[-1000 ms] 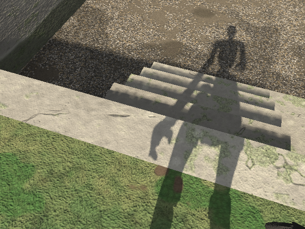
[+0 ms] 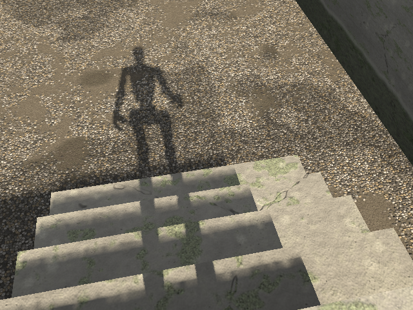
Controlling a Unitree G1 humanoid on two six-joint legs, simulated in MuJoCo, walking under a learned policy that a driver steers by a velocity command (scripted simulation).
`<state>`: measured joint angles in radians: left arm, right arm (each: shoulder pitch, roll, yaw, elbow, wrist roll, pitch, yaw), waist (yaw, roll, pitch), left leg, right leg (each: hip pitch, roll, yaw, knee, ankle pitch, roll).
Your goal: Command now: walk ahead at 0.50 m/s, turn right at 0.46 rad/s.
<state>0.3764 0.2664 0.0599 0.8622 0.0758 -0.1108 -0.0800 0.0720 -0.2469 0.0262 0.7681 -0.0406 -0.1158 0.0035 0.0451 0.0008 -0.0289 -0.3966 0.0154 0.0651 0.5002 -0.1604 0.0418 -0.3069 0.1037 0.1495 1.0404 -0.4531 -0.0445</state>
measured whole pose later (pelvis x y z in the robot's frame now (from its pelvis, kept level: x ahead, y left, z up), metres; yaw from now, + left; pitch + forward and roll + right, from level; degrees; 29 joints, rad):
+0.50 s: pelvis +0.25 -0.06 +0.00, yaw -5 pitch +2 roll +1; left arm 0.15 0.24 0.04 0.81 0.03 -0.09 -0.03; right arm 0.37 -0.23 -0.02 0.96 -0.04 -0.08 0.02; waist -0.04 0.00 -0.01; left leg -0.25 0.04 0.02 1.02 -0.50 0.02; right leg -0.41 0.01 -0.05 0.55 -0.18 -0.06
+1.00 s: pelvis +0.49 -0.02 -0.08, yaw +9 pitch +1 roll -5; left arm 0.63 0.09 -0.05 1.08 0.09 -0.09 0.03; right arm 0.15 -0.17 0.01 0.87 -0.11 -0.03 0.07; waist 0.13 0.05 -0.03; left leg -0.46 0.13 0.01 0.43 0.34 0.06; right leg -0.06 -0.05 -0.29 0.89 -0.81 0.06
